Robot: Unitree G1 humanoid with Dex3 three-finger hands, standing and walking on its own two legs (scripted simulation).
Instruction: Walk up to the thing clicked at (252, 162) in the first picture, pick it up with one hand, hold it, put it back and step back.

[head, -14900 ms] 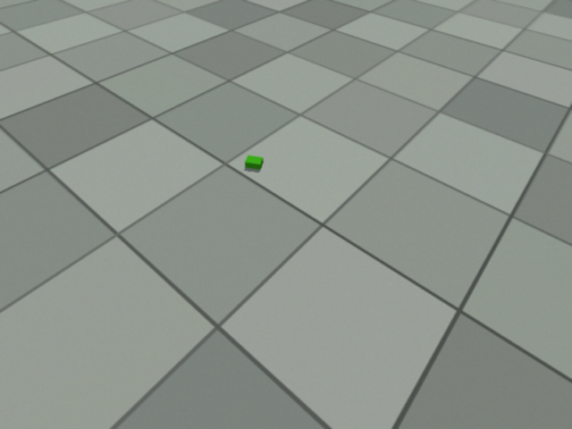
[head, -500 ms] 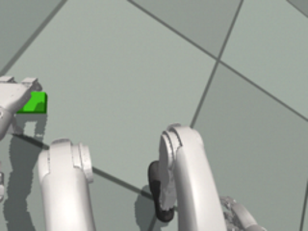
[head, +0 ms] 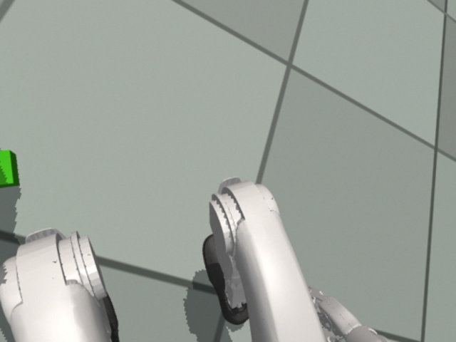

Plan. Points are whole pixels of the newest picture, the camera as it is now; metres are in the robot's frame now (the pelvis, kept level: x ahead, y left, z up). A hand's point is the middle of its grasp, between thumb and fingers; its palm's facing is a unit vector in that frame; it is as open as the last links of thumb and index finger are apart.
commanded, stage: rest palm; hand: left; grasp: from above
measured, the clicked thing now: out of the picture +0.44 +0.29 -0.27
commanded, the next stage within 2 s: close in 1.00 s
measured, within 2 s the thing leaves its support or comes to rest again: neither
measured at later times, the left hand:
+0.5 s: hand out of the picture +0.40 +0.27 -0.22, palm faces -0.38 +0.01 -0.93, open 14.4 cm
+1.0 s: hand out of the picture +0.42 +0.29 -0.25, palm faces -0.52 -0.13 -0.84, open 14.5 cm
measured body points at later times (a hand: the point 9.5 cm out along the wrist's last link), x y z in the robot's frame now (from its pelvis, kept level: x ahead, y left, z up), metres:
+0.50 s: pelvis +0.00 +0.00 +0.01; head +0.23 +0.12 +0.37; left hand +0.42 +0.27 -0.17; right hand +0.08 -0.28 -0.06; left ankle +0.06 +0.13 -0.26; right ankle +0.10 -0.14 -0.26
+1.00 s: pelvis +0.00 +0.00 +0.00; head +0.27 +0.11 +0.35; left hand +0.44 +0.30 -0.20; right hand +0.04 -0.25 -0.08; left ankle +0.06 +0.13 -0.26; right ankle +0.10 -0.14 -0.26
